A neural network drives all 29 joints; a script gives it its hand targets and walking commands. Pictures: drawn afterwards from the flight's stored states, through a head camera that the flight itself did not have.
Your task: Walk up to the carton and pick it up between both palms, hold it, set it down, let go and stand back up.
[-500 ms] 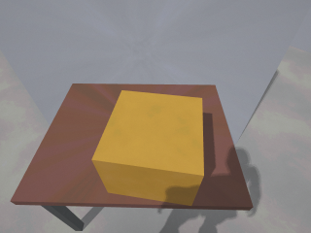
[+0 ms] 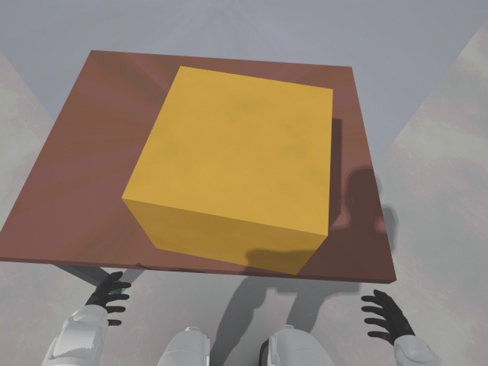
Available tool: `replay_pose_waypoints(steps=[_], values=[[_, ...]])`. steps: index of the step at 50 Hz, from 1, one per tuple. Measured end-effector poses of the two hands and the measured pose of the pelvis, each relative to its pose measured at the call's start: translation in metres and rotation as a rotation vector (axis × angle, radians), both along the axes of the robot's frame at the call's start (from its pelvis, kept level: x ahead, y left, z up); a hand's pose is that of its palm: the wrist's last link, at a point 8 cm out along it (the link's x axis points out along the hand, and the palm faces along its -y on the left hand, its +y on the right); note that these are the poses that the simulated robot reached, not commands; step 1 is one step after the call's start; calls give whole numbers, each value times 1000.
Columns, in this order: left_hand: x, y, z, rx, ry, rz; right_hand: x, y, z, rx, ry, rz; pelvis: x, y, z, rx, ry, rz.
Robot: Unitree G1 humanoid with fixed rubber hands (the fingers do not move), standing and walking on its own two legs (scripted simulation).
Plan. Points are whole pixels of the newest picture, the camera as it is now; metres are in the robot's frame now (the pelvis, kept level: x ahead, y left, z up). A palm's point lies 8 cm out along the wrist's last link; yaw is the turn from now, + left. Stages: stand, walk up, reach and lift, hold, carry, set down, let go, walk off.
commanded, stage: reach and lift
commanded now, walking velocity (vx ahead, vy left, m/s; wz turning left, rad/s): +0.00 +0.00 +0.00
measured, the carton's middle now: (239, 173) +0.45 +0.02 -0.04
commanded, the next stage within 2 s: none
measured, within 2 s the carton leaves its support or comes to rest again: neither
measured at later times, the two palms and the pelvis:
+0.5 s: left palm (72, 325) +0.18 +0.27 -0.06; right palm (395, 344) +0.16 -0.23 -0.07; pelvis +0.03 +0.01 +0.03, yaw -2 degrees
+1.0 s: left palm (77, 313) +0.20 +0.26 -0.04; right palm (396, 346) +0.15 -0.22 -0.04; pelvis +0.04 +0.03 +0.03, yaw -4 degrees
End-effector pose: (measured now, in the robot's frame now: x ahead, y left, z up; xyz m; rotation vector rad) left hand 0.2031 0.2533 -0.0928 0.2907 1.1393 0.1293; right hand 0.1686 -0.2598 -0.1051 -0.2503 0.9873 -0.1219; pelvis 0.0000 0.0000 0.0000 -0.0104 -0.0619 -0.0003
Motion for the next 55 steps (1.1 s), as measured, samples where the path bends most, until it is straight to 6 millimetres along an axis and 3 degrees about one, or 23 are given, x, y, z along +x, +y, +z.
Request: replay_pose_waypoints(steps=[4, 13, 20, 31, 48, 55], values=[[5, -6, 7, -10, -42, -10, -7, 3, 9, 7, -30, -19, 8, 0, 6, -2, 1, -2], [-24, 14, 16, -1, -31, 61, -35, -4, 27, -15, -45, -64, 29, 2, 17, 9, 30, -21], [-27, 22, 27, -12, -116, 75, -24, 12, 35, 33, -132, -66, 34, 6, 22, 8, 37, -35], [-11, 6, 44, -102, -282, 50, -2, 44, 45, 103, -263, -80, 35, 18, 29, 3, 28, -50], [-7, 4, 52, -156, -468, 24, -15, 42, 62, 115, -376, -139, 36, 34, 32, -3, 0, -65], [0, 3, 59, -171, -570, 9, -11, 44, 68, 131, -445, -149, 33, 38, 30, -6, -11, -69]])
